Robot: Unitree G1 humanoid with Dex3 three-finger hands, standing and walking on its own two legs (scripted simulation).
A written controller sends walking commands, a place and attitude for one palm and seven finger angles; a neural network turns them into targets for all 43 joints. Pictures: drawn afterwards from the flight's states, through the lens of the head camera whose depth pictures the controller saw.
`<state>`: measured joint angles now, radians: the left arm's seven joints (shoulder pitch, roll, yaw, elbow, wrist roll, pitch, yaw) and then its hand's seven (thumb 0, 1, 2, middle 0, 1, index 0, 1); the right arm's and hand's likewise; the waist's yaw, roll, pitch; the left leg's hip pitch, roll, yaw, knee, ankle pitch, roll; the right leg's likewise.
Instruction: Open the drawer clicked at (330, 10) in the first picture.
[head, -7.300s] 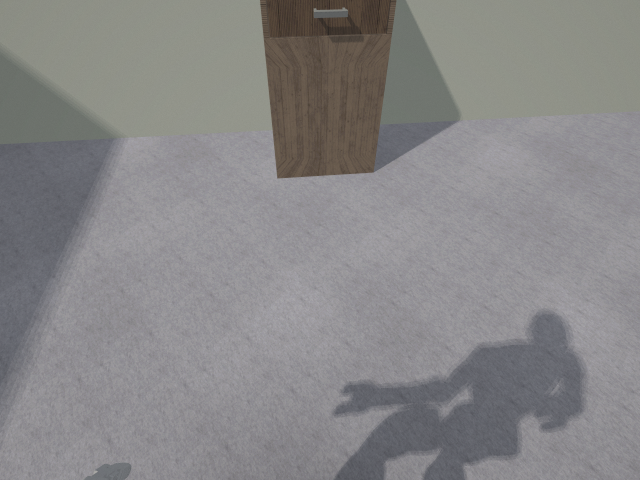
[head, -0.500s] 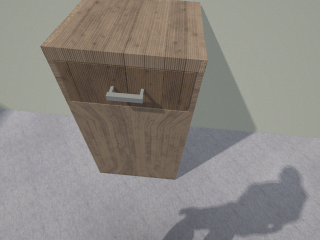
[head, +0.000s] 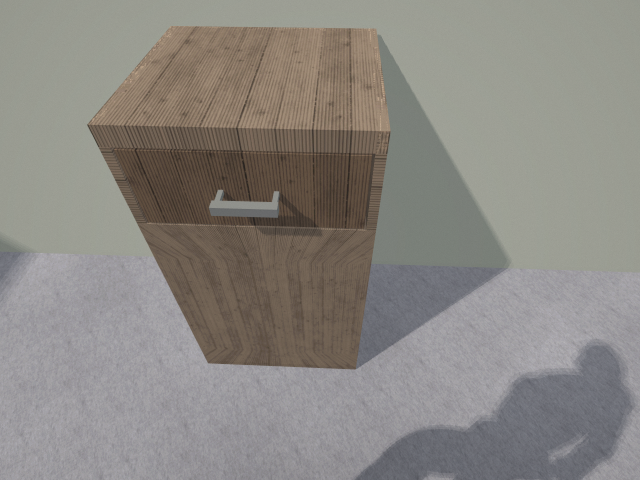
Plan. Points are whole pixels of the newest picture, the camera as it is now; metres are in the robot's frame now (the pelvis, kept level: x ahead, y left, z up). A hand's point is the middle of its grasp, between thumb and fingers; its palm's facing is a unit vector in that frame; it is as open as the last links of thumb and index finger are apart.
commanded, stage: come to a stop and stand still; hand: left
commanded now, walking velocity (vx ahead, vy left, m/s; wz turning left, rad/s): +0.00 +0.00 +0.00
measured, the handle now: (246, 202) +0.57 +0.17 -0.01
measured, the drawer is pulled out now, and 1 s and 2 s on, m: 0.00 0.00 0.00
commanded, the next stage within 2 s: look again from close up in 0.38 s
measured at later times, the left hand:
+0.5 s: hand out of the picture -0.02 +0.14 -0.18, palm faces +0.06 -0.99 -0.16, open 7.3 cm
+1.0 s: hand out of the picture -0.02 +0.19 -0.19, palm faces +0.07 -0.98 -0.17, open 7.3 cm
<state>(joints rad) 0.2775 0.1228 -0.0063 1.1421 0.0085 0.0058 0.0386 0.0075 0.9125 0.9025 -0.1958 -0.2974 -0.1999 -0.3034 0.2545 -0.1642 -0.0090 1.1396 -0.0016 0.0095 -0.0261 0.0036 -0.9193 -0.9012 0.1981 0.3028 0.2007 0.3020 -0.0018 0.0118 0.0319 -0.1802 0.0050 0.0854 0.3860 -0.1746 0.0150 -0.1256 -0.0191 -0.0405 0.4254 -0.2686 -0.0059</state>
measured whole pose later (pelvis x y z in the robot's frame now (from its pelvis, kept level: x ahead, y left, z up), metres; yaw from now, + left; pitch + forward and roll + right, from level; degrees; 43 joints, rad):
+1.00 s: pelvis -0.02 +0.02 -0.01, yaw +2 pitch -2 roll -1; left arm 0.34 0.17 0.00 1.05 0.02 0.00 0.04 0.01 0.91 0.90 -0.19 -0.30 -0.20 -0.30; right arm 0.28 -0.17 0.01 1.04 -0.01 0.00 -0.02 0.01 -0.92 -0.90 0.20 0.30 0.20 0.30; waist 0.01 -0.02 0.00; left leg -0.26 -0.01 0.06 0.52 -0.21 0.05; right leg -0.16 -0.04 -0.07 0.49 -0.28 0.02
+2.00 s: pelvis +0.06 -0.07 -0.01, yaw +1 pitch -1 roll +1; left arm 0.26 0.15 0.04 1.02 0.03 -0.03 0.04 0.02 0.95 0.90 -0.19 -0.30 -0.20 -0.30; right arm 0.35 -0.14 -0.03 1.11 -0.01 0.02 -0.02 0.01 -0.91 -0.90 0.20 0.30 0.20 0.30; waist -0.01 0.02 0.03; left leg -0.34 0.05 0.08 0.80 -0.48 0.01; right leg -0.30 -0.05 -0.12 0.54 -0.23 -0.03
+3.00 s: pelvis +0.08 -0.04 +0.00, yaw +0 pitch -1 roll +0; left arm 0.31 0.14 -0.02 1.07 0.01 -0.01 0.04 0.01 0.92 0.90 -0.20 -0.30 -0.20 -0.30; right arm 0.33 -0.16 0.03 1.11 -0.01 0.00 -0.01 0.01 -0.91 -0.90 0.20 0.30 0.20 0.30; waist 0.00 0.01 0.02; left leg -0.20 -0.03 0.11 0.43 -0.22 0.07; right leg -0.24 -0.05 -0.07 0.46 -0.20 0.01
